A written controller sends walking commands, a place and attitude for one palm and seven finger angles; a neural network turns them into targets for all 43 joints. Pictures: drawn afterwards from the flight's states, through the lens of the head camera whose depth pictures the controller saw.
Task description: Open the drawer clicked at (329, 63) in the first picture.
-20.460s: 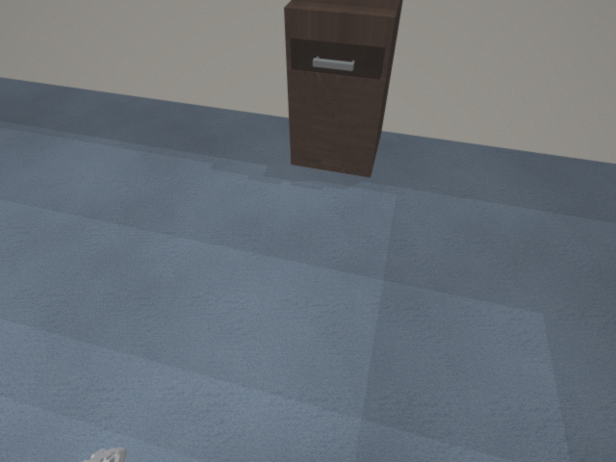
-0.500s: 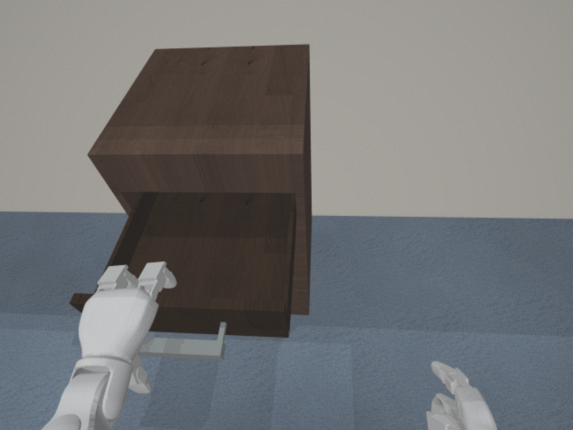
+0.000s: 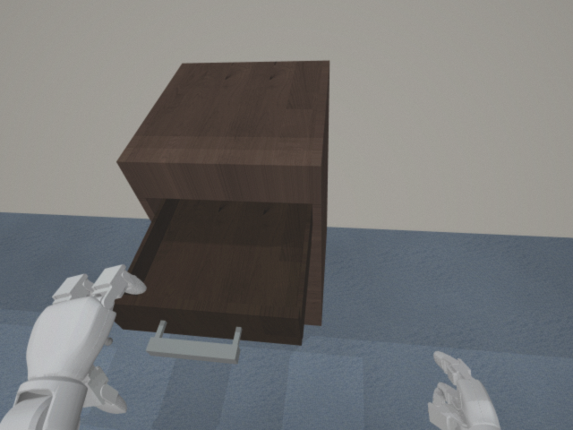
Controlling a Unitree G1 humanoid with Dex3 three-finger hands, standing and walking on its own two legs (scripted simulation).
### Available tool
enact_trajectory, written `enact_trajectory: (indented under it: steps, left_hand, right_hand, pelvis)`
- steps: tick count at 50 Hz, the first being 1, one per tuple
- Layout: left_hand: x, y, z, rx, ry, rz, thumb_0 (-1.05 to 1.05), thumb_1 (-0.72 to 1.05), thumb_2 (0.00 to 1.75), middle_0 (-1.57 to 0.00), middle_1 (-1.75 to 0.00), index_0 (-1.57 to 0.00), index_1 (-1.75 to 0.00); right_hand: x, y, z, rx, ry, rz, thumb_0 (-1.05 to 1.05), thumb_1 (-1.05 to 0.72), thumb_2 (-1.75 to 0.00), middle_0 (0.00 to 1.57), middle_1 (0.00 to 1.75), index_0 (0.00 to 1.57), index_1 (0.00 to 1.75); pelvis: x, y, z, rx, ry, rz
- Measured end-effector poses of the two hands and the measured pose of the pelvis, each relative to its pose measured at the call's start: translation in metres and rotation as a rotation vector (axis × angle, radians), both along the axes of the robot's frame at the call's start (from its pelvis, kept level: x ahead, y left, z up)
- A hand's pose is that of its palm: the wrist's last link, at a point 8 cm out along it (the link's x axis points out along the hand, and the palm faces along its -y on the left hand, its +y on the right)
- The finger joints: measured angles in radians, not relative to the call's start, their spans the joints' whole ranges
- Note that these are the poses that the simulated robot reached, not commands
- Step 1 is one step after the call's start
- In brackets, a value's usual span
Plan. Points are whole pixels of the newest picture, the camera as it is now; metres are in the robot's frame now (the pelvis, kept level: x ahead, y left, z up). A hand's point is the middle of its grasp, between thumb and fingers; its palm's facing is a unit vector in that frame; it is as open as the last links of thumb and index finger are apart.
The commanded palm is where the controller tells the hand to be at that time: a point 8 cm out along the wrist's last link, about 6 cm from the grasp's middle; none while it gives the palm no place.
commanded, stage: draw the hand back to the body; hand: left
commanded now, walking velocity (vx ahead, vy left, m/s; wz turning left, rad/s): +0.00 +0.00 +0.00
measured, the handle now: (196, 339) +0.29 +0.23 -0.16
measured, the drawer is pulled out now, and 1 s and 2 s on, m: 0.27 0.27 0.27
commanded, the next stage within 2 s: step back with the hand held close in 0.96 s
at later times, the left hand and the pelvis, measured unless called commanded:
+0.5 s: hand (80, 307) +0.20 +0.24 +0.15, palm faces +0.37 -0.83 -0.42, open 10.9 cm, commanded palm +0.15 +0.28 +0.18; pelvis +0.02 +0.01 +0.02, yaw +1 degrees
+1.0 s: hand (53, 306) +0.19 +0.25 +0.18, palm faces +0.42 -0.81 -0.42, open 7.5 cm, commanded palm +0.14 +0.29 +0.20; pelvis +0.02 +0.01 +0.02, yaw +1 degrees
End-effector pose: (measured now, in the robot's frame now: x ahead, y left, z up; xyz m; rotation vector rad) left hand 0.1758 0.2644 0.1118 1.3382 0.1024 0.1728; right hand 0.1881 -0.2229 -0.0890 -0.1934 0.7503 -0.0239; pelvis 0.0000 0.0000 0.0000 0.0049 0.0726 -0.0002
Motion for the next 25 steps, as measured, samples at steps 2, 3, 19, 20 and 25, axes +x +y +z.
enact_trajectory:
  steps: [2, 3, 19, 20, 25]
  left_hand:
    - [-0.001, 0.004, -0.002, -0.370, -0.064, 0.104, -0.01, -0.48, 0.30, -0.31, -1.20, -0.32, -1.19]
    - [-0.002, 0.004, -0.002, -0.512, -0.099, 0.136, -0.01, -0.47, 0.31, -0.31, -1.19, -0.32, -1.18]
    - [-0.005, 0.008, 0.052, -0.867, -0.329, 0.057, -0.01, -0.05, 0.49, -0.28, -0.92, -0.28, -0.91]
    - [-0.007, 0.009, 0.054, -0.861, -0.332, 0.058, -0.01, -0.02, 0.50, -0.27, -0.90, -0.28, -0.89]
    - [-0.014, 0.015, 0.061, -0.840, -0.350, 0.070, -0.01, 0.15, 0.58, -0.26, -0.79, -0.26, -0.78]
  right_hand:
    - [-0.001, 0.005, 0.005, 0.011, -0.042, -0.026, 0.01, -0.91, -0.90, 0.20, 0.30, 0.20, 0.30]
    - [-0.001, 0.007, 0.008, 0.008, -0.061, -0.032, 0.01, -0.91, -0.90, 0.20, 0.30, 0.20, 0.30]
    - [-0.004, 0.019, 0.030, -0.005, -0.139, -0.013, 0.01, -0.91, -0.90, 0.20, 0.30, 0.20, 0.30]
    - [-0.003, 0.018, 0.030, -0.008, -0.138, -0.012, 0.01, -0.91, -0.90, 0.20, 0.30, 0.20, 0.30]
    - [0.003, 0.015, 0.031, -0.021, -0.135, -0.009, 0.01, -0.91, -0.90, 0.20, 0.30, 0.20, 0.30]
  pelvis:
    - [0.001, 0.002, 0.002, -0.003, -0.038, 0.006]
    - [0.002, 0.002, 0.004, -0.003, -0.053, 0.008]
    - [0.018, 0.005, 0.018, -0.015, -0.117, 0.017]
    - [0.019, 0.005, 0.019, -0.015, -0.116, 0.017]
    - [0.019, 0.007, 0.020, -0.017, -0.115, 0.018]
